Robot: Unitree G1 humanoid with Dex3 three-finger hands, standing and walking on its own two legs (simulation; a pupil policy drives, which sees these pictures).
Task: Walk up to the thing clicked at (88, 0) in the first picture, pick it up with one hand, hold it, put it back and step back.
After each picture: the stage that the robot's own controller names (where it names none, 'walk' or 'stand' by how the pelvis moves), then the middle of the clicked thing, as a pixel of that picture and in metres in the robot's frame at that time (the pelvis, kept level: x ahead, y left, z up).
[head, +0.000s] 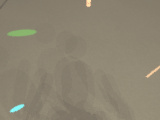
stand; (88, 2) +2.36 -0.06 -0.72
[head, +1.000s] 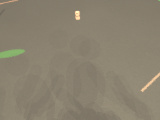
walk; (77, 15) +2.20 +0.24 -0.70
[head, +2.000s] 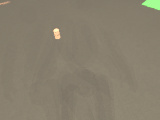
walk; (56, 33) +1.52 +0.43 -0.72
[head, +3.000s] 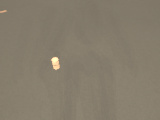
walk; (55, 63) +1.01 +0.35 -0.71
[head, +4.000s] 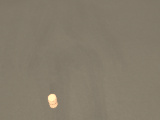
walk; (52, 101) +0.63 +0.25 -0.69
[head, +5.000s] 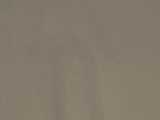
stand; out of the picture +0.38 +0.18 -0.69
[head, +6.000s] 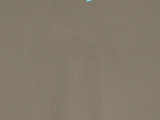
stand; out of the picture +0.36 +0.19 -0.71
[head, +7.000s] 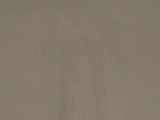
stand; out of the picture +0.37 +0.17 -0.72
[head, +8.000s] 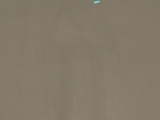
stand; out of the picture +0.38 +0.17 -0.72
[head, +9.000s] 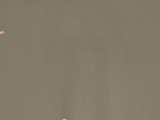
stand; out of the picture +0.39 +0.15 -0.71
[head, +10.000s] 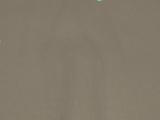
stand; out of the picture +0.33 +0.16 -0.71
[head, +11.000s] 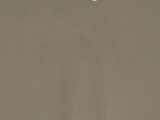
stand; out of the picture +0.35 +0.17 -0.72
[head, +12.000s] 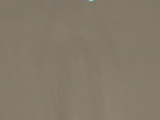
stand; out of the picture +0.36 +0.17 -0.73
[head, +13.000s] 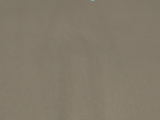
stand; out of the picture +0.36 +0.17 -0.73
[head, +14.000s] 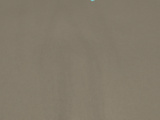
stand; out of the picture +0.35 +0.17 -0.73
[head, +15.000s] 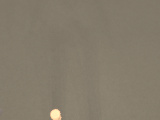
go down; (56, 116) +0.38 +0.16 -0.66
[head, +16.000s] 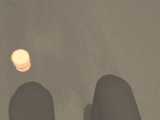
go down; (21, 61) +0.45 +0.20 -0.28
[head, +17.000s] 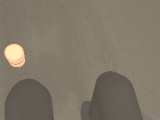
close in; (15, 56) +0.45 +0.21 -0.27
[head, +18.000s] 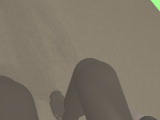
close in; out of the picture +0.44 +0.24 -0.23
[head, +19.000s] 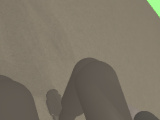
close; out of the picture +0.43 +0.24 -0.23
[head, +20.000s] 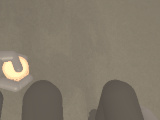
lift; (17, 72) +0.34 +0.23 -0.09
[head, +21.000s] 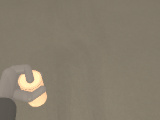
hold; (33, 89) +0.32 +0.17 +0.04
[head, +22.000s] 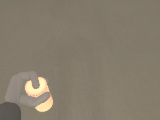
hold; (40, 94) +0.31 +0.17 +0.00
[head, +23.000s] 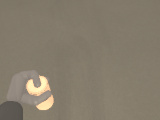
hold; (41, 93) +0.32 +0.16 +0.00
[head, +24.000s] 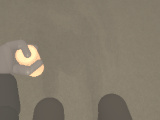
crouch; (31, 61) +0.42 +0.17 -0.08
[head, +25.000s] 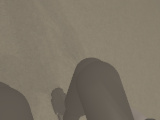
lower; out of the picture +0.44 +0.25 -0.23
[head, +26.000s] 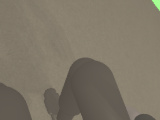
lower; out of the picture +0.44 +0.27 -0.23
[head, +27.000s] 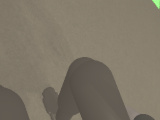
lower; out of the picture +0.45 +0.26 -0.24
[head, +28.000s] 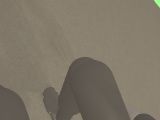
lower; out of the picture +0.45 +0.26 -0.24
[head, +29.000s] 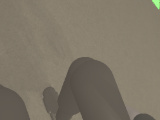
loosen; out of the picture +0.45 +0.26 -0.24
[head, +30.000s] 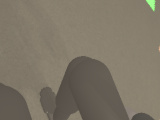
withdraw; out of the picture +0.45 +0.23 -0.24
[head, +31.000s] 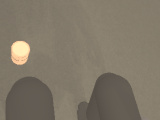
stand; (20, 53) +0.45 +0.20 -0.28
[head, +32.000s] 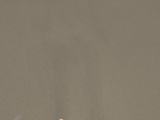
stand; out of the picture +0.38 +0.13 -0.64
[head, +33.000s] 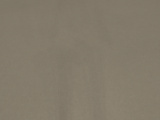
stand; out of the picture +0.39 +0.14 -0.66
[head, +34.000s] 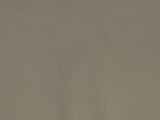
stand; out of the picture +0.39 +0.14 -0.67
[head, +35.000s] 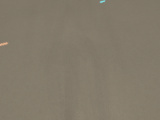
stand; out of the picture +0.41 +0.14 -0.72
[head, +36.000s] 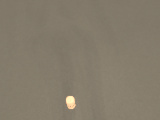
walk; (70, 102) +0.51 +0.13 -0.70
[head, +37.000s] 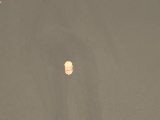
walk; (68, 67) +0.83 +0.12 -0.69
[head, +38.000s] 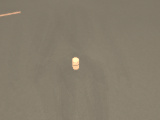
stand; (75, 63) +1.05 +0.13 -0.70
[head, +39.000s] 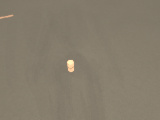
stand; (70, 65) +1.04 +0.15 -0.73
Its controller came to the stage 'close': yes
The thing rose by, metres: 0.72
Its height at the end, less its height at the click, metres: +0.00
